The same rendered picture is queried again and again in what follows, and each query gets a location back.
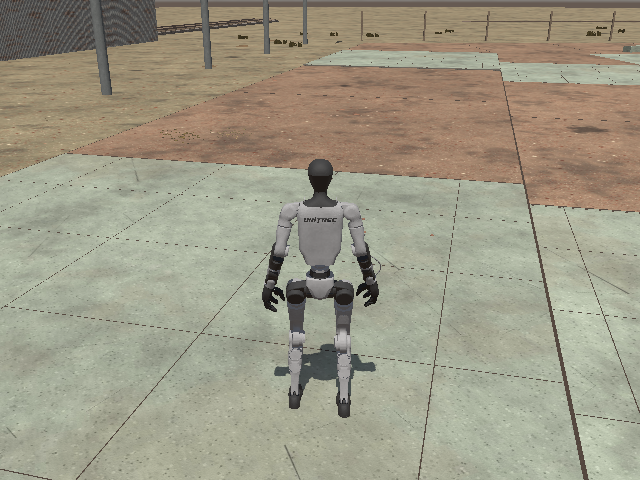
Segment robot left hand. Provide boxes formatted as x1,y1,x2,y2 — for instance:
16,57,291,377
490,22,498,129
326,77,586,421
262,285,285,312

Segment humanoid robot head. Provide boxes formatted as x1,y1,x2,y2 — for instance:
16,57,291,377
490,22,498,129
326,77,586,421
303,159,338,208

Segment right robot upper arm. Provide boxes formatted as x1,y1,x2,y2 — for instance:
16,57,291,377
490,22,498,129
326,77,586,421
341,202,367,257

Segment robot left forearm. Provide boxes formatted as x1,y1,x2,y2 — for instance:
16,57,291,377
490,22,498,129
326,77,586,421
264,242,284,289

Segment left robot upper arm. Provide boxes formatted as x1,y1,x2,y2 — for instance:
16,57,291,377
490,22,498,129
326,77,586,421
273,202,300,258

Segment left robot shin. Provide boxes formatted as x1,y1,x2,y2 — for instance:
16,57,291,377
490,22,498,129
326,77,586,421
288,330,303,395

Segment robot right forearm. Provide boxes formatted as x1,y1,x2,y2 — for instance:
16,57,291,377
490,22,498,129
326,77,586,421
357,242,376,285

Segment robot right hand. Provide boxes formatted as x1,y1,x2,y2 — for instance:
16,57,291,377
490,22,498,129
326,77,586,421
356,281,379,307

